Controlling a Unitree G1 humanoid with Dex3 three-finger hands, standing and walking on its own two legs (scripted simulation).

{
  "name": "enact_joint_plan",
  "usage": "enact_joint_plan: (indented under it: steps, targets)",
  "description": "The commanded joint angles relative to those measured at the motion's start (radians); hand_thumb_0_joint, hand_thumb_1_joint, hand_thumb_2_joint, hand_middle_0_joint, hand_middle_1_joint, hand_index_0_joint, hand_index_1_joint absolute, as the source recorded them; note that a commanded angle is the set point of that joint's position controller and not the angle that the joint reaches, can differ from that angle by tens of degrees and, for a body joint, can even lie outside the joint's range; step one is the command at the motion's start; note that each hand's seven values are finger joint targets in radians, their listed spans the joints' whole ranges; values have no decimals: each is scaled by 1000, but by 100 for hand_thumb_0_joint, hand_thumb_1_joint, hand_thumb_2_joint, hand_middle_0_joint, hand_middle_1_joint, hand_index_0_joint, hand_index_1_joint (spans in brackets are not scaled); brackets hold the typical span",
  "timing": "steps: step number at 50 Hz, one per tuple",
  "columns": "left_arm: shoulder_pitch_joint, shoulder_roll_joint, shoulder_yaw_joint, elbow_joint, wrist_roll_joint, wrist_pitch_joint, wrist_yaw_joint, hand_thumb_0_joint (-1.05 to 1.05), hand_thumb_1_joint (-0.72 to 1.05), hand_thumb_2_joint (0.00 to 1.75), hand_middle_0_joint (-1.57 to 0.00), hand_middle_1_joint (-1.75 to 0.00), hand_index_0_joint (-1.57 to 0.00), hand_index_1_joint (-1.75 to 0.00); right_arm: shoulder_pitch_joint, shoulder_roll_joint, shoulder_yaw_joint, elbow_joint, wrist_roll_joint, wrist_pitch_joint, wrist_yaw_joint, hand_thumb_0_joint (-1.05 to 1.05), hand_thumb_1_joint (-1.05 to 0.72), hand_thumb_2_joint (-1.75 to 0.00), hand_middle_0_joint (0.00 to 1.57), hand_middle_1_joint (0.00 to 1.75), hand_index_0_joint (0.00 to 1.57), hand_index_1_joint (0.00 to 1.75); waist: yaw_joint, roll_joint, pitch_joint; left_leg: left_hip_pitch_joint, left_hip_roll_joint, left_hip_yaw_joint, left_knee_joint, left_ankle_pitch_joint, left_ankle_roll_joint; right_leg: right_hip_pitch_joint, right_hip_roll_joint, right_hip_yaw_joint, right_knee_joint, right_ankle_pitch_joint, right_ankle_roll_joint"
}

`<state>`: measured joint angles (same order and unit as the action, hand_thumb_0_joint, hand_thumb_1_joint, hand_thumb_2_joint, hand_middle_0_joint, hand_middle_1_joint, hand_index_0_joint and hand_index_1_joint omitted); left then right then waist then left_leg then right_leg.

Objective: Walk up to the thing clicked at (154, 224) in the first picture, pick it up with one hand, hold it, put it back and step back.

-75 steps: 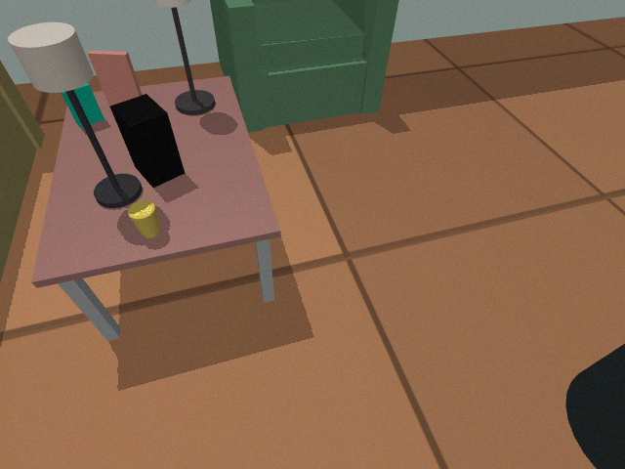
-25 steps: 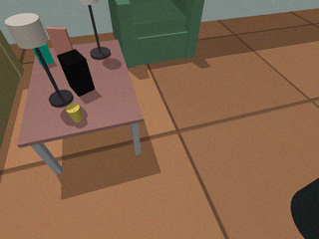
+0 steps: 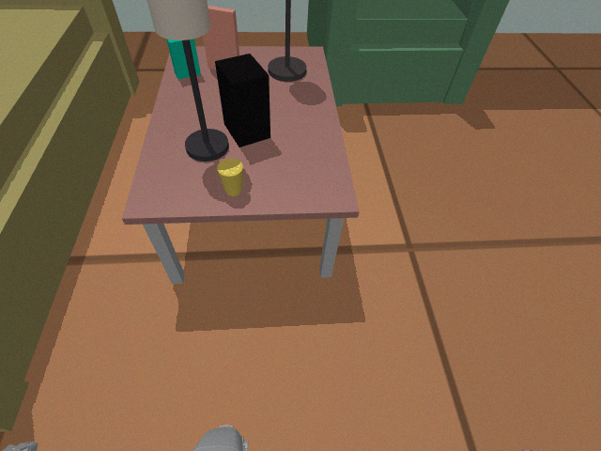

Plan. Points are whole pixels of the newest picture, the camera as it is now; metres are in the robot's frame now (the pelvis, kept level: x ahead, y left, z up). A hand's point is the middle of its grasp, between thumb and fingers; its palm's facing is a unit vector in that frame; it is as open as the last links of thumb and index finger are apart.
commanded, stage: walk up
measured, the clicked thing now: (231, 179) +0.81 +0.18 -0.27
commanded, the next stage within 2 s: stand in 1.96 s
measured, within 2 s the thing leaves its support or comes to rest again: neither
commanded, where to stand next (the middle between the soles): +0.15 +0.18 m, yaw +19 degrees
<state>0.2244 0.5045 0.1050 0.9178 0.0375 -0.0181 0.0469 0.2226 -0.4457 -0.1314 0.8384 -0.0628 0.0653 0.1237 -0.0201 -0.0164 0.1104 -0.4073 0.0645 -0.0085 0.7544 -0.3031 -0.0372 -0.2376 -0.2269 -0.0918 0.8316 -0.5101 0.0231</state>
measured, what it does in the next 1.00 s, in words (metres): steps to the left, turning left: right foot, then left foot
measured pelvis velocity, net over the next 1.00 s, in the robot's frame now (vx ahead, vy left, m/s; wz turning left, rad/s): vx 0.10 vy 0.17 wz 0.36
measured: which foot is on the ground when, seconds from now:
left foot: down 0.00-0.22, up 0.24-0.56, down 0.58-1.00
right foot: up 0.00-0.18, down 0.20-0.58, up 0.60-0.90, down 0.92-1.00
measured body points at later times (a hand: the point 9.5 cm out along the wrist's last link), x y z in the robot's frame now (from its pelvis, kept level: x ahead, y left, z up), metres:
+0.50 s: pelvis +0.06 +0.10 +0.02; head +0.11 +0.07 +0.46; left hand -0.03 +0.44 -0.05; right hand +0.26 -0.19 -0.11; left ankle +0.08 +0.28 -0.67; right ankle +0.10 -0.07 -0.71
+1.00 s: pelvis +0.10 +0.17 +0.00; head +0.13 +0.19 +0.45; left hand +0.06 +0.49 -0.12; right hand +0.30 -0.08 -0.11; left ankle +0.09 +0.29 -0.71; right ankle +0.17 +0.06 -0.71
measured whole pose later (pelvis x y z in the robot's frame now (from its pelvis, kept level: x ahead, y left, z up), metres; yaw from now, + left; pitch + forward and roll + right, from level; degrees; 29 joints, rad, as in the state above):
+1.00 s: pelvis +0.10 +0.17 +0.00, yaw +21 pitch -2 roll -1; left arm 0.22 0.38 0.04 0.88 0.03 0.00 -0.01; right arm 0.20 -0.38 -0.01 0.85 0.01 -0.01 -0.02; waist 0.01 0.01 0.12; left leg -0.38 -0.02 -0.06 0.80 -0.37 0.01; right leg -0.36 -0.04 -0.06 0.75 -0.35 0.00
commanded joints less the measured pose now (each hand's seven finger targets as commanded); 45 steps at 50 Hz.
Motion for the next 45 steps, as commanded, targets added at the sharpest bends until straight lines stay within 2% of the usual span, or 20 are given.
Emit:
enact_joint_plan:
  steps: [1,3,7,9,10,11,12,15,17,20,24,26,28,29,30,31,33,38,41,45]
  targets:
    - [-34,180,17,-121,-26,-43,16,0,90,90,-20,-30,-20,-30,110,-330,-73,-92,24,-18,-33,0,-90,-90,20,30,20,30,-59,266,-86,278,210,-547,-465,-26,337,-402,155,59,316,-137,-46]
    - [75,167,16,-64,-48,-50,12,0,90,90,-20,-30,-20,-30,34,-261,-48,-125,13,-15,-51,0,-90,-90,20,30,20,30,0,246,-109,236,124,-381,-354,39,291,-306,116,68,150,-51,-45]
    - [171,161,21,-51,-33,-60,23,0,90,90,-20,-30,-20,-30,1,-223,-39,-191,-2,-8,-39,0,-90,-90,20,30,20,30,16,235,-117,93,89,-341,-321,121,289,-90,193,3,-96,30,-33]
    - [319,173,36,-15,-24,-74,35,0,90,90,-20,-30,-20,-30,-100,-184,-28,-235,7,5,-34,0,-90,-90,20,30,20,30,117,130,-129,-139,31,-265,-182,-37,225,196,183,23,-304,281,-31]
    - [383,268,67,-20,-2,-82,45,0,90,90,-20,-30,-20,-30,-93,-103,-5,-263,10,6,-36,0,-90,-90,20,30,20,30,169,-89,-138,-303,-120,-206,46,-214,152,298,28,285,-485,116,-71]
    - [285,346,84,-76,17,-83,55,0,90,90,-20,-30,-20,-30,-6,-81,-4,-247,1,13,-44,0,-90,-90,20,30,20,30,108,-122,-113,-356,-189,-195,310,-277,65,192,-271,679,-666,-169,-132]
    - [169,361,80,-109,8,-78,61,0,90,90,-20,-30,-20,-30,38,-176,-35,-208,-2,26,-54,0,-90,-90,20,30,20,30,54,-25,-66,-305,-130,-280,389,-227,62,43,-334,749,-703,-305,-172]
    - [49,243,52,-143,2,-100,51,0,90,90,-20,-30,-20,-30,106,-192,-46,-140,11,14,-37,0,-90,-90,20,30,20,30,-15,-76,23,-260,-55,-223,438,-69,25,-7,-170,369,-597,45,-198]
    - [114,203,44,-126,-1,-108,46,0,90,90,-20,-30,-20,-30,104,-172,-35,-130,11,1,-27,0,-90,-90,20,30,20,30,13,-104,-20,-216,-51,-167,399,-22,17,50,-114,191,-498,405,-181]
    - [209,221,53,-118,0,-107,33,0,90,90,-20,-30,-20,-30,-1,-132,-18,-175,20,-9,-18,0,-90,-90,20,30,20,30,68,-163,-34,-221,-38,-108,248,-28,16,144,-90,86,-420,652,-195]
    - [176,257,52,-160,4,-96,17,0,90,90,-20,-30,-20,-30,-73,-138,-22,-190,30,-21,-10,0,-90,-90,20,30,20,30,65,-196,-76,-49,-7,-10,43,-83,37,63,-103,2,-359,620,-213]
    - [126,261,45,-175,-1,-81,9,0,90,90,-20,-30,-20,-30,-8,-142,-29,-144,41,-28,-23,0,-90,-90,20,30,20,30,21,-210,-101,94,-40,63,-39,-36,51,-33,-101,-20,-292,521,-196]
    - [152,175,11,-184,0,-59,0,0,90,90,-20,-30,-20,-30,135,-200,-55,-64,41,-42,-46,0,-90,-90,20,30,20,30,-48,43,-187,351,-91,46,-161,15,70,-177,-24,-92,44,270,-134]
    - [188,92,-20,-196,-8,-50,-5,0,90,90,-20,-30,-20,-30,180,-283,-74,-69,32,-50,-65,0,-90,-90,20,30,20,30,-81,289,-169,392,55,-251,-317,-82,142,-341,61,-84,277,37,-83]
    - [138,120,-17,-216,-18,-47,1,0,90,90,-20,-30,-20,-30,171,-378,-80,-100,54,-58,-72,0,-90,-90,20,30,20,30,-84,383,-190,317,272,-675,-466,-165,272,-460,164,-14,338,-156,-62]
    - [78,194,-1,-193,-16,-44,6,0,90,90,-20,-30,-20,-30,150,-384,-83,-90,67,-58,-76,0,-90,-90,20,30,20,30,-81,259,-149,237,301,-719,-489,-281,336,-437,108,93,394,-133,-71]
    - [152,167,-3,-135,-27,-43,-7,0,90,90,-20,-30,-20,-30,61,-263,-37,-110,65,-68,-103,0,-90,-90,20,30,20,30,2,132,-88,248,201,-467,-336,3,283,-446,70,128,356,-15,-71]
    - [165,98,1,-89,-22,-23,-28,0,90,90,-20,-30,-20,-30,20,-207,13,-99,61,-112,-128,0,-90,-90,20,30,20,30,38,168,-120,126,172,-304,-246,490,259,-211,105,88,109,54,-55]
    - [132,90,2,-96,-22,-6,-27,0,90,90,-20,-30,-20,-30,4,-205,24,-104,65,-116,-143,0,-90,-90,20,30,20,30,40,167,-152,88,188,-295,-198,629,257,-114,142,75,46,88,-63]
    - [86,83,3,-95,-16,-1,-34,0,90,90,-20,-30,-20,-30,-39,-192,40,-101,73,-110,-155,0,-90,-90,20,30,20,30,64,144,-148,-17,120,-252,-133,402,182,46,178,73,-188,258,-99]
